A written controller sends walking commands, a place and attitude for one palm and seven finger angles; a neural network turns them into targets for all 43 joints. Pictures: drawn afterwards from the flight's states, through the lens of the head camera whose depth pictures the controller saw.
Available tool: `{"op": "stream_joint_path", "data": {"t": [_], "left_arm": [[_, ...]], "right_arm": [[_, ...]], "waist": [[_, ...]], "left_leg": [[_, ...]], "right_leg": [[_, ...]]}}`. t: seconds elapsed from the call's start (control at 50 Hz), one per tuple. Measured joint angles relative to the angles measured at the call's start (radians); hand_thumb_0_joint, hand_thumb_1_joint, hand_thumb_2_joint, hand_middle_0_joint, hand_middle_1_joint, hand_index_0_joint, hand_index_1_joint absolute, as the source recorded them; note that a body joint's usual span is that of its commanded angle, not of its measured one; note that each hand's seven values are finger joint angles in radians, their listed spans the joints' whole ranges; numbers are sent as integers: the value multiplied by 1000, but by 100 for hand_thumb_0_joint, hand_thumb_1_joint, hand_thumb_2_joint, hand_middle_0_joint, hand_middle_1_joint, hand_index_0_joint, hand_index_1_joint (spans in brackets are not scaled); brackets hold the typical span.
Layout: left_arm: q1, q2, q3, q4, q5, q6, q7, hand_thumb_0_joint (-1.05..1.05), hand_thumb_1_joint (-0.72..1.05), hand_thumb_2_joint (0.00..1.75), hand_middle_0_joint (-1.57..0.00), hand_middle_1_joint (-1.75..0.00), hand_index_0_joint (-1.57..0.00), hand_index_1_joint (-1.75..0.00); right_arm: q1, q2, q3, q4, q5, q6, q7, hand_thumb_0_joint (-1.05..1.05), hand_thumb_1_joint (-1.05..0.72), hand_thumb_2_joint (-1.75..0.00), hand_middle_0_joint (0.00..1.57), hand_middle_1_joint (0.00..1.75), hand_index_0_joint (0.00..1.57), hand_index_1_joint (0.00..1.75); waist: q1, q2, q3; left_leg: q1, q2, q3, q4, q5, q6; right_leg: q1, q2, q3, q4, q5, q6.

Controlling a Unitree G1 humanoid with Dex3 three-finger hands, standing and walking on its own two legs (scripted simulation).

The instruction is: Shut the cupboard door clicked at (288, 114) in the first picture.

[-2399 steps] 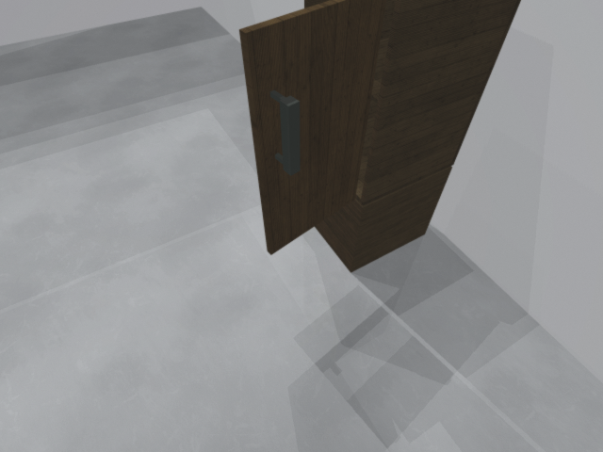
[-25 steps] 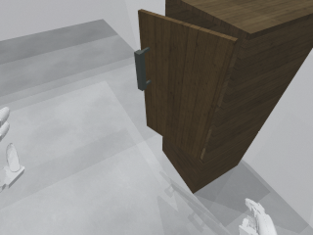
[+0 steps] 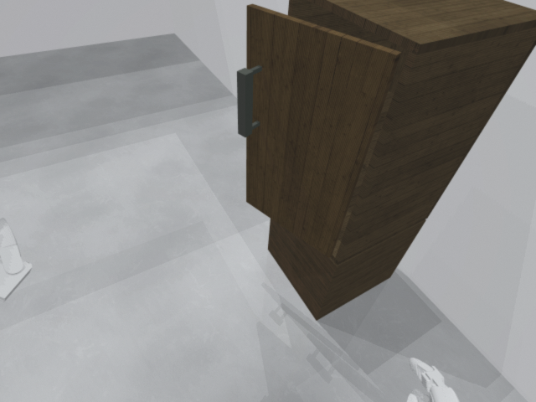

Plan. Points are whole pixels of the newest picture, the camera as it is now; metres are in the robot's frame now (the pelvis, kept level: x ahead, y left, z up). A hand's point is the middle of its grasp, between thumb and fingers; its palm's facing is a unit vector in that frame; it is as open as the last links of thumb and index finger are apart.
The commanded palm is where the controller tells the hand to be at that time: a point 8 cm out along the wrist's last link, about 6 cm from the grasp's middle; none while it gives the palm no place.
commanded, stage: step back with the hand held close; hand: left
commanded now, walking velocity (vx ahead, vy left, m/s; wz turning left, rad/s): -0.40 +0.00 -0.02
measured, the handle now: (251, 101) +0.74 +0.08 +0.08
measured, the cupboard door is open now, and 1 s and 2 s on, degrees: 20 20 20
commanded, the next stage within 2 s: stop stepping back and stand still in 0.78 s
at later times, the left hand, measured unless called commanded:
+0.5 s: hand out of the picture +0.15 +0.28 +0.18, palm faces +0.48 -0.77 -0.42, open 7.4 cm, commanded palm +0.08 +0.32 +0.20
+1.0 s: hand out of the picture +0.06 +0.24 +0.20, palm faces +0.31 -0.84 -0.45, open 7.4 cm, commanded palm +0.01 +0.30 +0.20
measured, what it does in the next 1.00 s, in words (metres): walks backwards: right foot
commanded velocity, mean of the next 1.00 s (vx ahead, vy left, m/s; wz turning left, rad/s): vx -0.29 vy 0.01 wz -0.05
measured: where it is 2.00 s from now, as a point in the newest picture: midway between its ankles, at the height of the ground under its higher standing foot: outside the picture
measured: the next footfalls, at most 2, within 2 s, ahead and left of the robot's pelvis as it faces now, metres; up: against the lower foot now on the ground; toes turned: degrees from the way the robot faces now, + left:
right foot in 0.84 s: -0.20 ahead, -0.14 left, +0.00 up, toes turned -3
right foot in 1.28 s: -0.19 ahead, +0.00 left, +0.00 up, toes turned -3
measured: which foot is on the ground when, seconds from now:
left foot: down 0.00-1.00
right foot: down 0.00-0.48, up 0.50-0.82, down 0.84-1.00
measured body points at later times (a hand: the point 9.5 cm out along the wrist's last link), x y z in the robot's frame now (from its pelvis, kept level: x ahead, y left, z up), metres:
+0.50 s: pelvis -0.04 +0.01 +0.00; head -0.03 +0.05 +0.45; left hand +0.12 +0.32 +0.21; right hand +0.13 -0.23 -0.07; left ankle +0.06 +0.08 -0.71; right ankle +0.07 -0.12 -0.71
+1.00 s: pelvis -0.14 +0.00 +0.00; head -0.16 +0.05 +0.45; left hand +0.04 +0.29 +0.23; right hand +0.01 -0.24 -0.05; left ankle +0.06 +0.08 -0.71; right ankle -0.24 -0.14 -0.71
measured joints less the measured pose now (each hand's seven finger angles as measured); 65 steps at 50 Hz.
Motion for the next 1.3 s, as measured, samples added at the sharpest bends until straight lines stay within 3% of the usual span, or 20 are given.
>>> {"op": "stream_joint_path", "data": {"t": [0.12,0.18,0.26,0.34,0.42,0.5,0.56,0.64,0.72,0.78,0.82,0.88,1.0,1.06,1.12,1.16,1.18,1.24,1.26,1.3], "left_arm": [[20,28,13,-30,-5,-26,10,1,89,90,-21,-30,-21,-31],[22,47,27,-20,0,-33,6,1,89,90,-21,-30,-21,-31],[17,44,45,-3,3,-29,-4,1,89,90,-21,-30,-21,-31],[2,17,30,-10,6,-19,-8,1,89,90,-21,-30,-21,-31],[-2,5,-9,-47,-5,-9,2,1,89,90,-21,-30,-21,-31],[39,36,-3,-89,-9,-17,12,1,89,90,-21,-30,-21,-31],[42,62,24,-94,-14,-16,5,1,88,90,-22,-30,-21,-31],[44,55,54,-78,-40,-18,4,1,89,90,-22,-30,-21,-31],[19,6,24,-70,-61,-7,6,1,89,90,-21,-30,-21,-31],[-22,0,-13,-61,-66,4,-6,1,89,90,-21,-30,-20,-31],[-41,28,-18,-70,-70,7,-17,1,89,90,-20,-30,-20,-31],[-48,54,-35,-83,-71,8,-38,1,89,90,-21,-30,-20,-31],[111,134,5,-141,-74,14,-47,1,89,90,-22,-30,-21,-31],[112,130,15,-93,-63,33,-27,1,88,90,-22,-30,-21,-31],[9,83,15,-27,-51,57,-5,1,88,90,-22,-30,-21,-31],[-90,47,13,19,-54,78,4,1,89,90,-21,-30,-21,-31],[-134,31,13,35,-57,89,6,1,89,90,-21,-30,-21,-31],[-154,27,8,9,-75,111,-18,1,89,90,-21,-30,-20,-31],[-109,45,9,-28,-80,105,-28,2,89,90,-21,-30,-20,-31],[30,88,27,-139,-80,78,-46,2,89,90,-21,-30,-20,-31]], "right_arm": [[-5,-4,-3,12,-1,-11,4,1,-90,-90,21,30,20,30],[-5,1,-7,6,0,-21,0,1,-90,-90,20,30,20,30],[-21,6,-12,6,-2,-27,2,1,-90,-90,20,30,20,30],[-37,9,-15,11,-4,-26,10,1,-90,-90,20,30,20,30],[-56,17,-17,29,-6,-6,25,1,-90,-90,20,30,20,30],[-61,24,-11,17,-3,6,19,1,-90,-90,20,30,20,30],[-54,31,-23,19,-7,-20,4,1,-90,-90,20,30,20,30],[-57,63,-22,65,-13,-55,11,1,-90,-90,20,30,20,30],[-89,87,7,81,-24,-85,22,1,-90,-90,20,30,20,30],[-138,101,24,72,-30,-89,34,1,-90,-90,21,30,20,30],[-178,111,34,52,-29,-81,39,1,-90,-90,21,30,20,30],[-211,105,33,46,-24,-64,37,1,-90,-90,21,30,21,30],[-61,59,16,31,-12,-21,-2,1,-90,-90,21,30,21,30],[30,1,-12,55,-10,-2,-21,1,-90,-90,21,30,20,30],[76,-46,-33,102,0,3,-36,1,-90,-90,20,30,20,30],[70,-43,-40,128,0,-4,-40,1,-90,-90,20,30,20,30],[58,-29,-42,133,-2,-11,-36,1,-90,-90,20,30,20,30],[30,33,-43,104,-12,-45,1,1,-91,-90,20,30,20,30],[30,52,-38,79,-11,-55,18,1,-91,-90,20,30,20,30],[26,74,-21,52,-1,-62,45,1,-91,-90,20,30,20,30]], "waist": [[-12,-8,2],[-23,-7,8],[-10,-2,18],[2,-9,17],[-9,-37,15],[-23,-47,17],[-31,4,23],[12,12,-25],[54,3,-63],[57,-3,-58],[52,-27,-43],[18,-4,-9],[-41,-26,-56],[-26,-11,-90],[-9,7,-85],[-26,2,-58],[-38,-2,-36],[-78,-17,25],[-88,-27,28],[-87,-55,26]], "left_leg": [[-19,6,5,-25,54,2],[-29,5,1,-17,74,6],[-44,12,6,12,62,3],[-71,11,18,51,-35,-1],[-86,-6,21,24,-70,-31],[-89,8,36,-33,33,-1],[-95,53,16,-63,198,27],[-85,79,22,-137,205,22],[-73,108,65,-277,298,14],[-87,128,91,-352,370,4],[-115,132,121,-359,401,-5],[-146,157,107,-319,397,-39],[-128,93,38,-199,191,-87],[-137,59,-4,-75,51,-106],[-143,41,-28,-5,74,-83],[-145,24,-37,-22,170,-59],[-139,19,-40,-53,218,-65],[-104,12,-24,-202,300,-129],[-113,5,-4,-216,245,-149],[-206,-23,15,50,63,-161]], "right_leg": [[-16,4,2,-22,23,5],[-15,26,37,4,14,15],[-27,42,63,33,-3,9],[-47,32,64,51,-8,8],[-52,0,52,14,20,13],[-57,-2,42,-10,0,19],[-49,65,58,166,-128,22],[65,88,59,256,-250,20],[220,71,52,58,-304,16],[311,64,45,-152,-236,2],[338,46,54,-248,-183,-17],[316,63,46,-223,-180,15],[339,34,47,-119,-231,22],[363,13,35,-78,-271,16],[355,-14,5,10,-317,17],[323,-1,22,88,-389,2],[296,23,36,133,-415,-6],[249,100,7,181,-453,-31],[257,111,-18,118,-461,-52],[225,83,-11,63,-308,-96]]}}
